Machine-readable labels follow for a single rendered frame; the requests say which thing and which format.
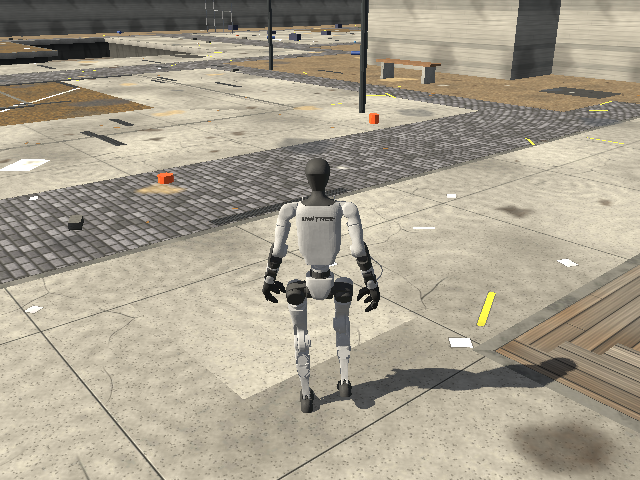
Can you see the robot left hand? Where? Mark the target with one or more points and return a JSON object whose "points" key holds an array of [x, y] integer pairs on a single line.
{"points": [[274, 288]]}

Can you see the right robot upper arm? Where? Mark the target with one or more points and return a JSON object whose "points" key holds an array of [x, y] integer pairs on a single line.
{"points": [[350, 211]]}

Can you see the right robot forearm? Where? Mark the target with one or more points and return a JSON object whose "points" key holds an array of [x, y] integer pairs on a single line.
{"points": [[367, 270]]}

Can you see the right robot shin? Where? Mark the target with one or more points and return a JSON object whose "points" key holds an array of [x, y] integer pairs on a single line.
{"points": [[343, 351]]}

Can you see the robot right hand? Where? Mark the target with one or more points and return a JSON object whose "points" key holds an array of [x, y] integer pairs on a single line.
{"points": [[374, 295]]}

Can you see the robot torso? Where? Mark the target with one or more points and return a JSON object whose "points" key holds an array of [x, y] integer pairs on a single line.
{"points": [[319, 240]]}

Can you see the left robot forearm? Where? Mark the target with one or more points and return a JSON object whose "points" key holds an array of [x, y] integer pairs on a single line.
{"points": [[272, 267]]}

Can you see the left robot upper arm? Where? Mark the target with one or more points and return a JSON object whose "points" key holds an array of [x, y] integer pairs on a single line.
{"points": [[287, 212]]}

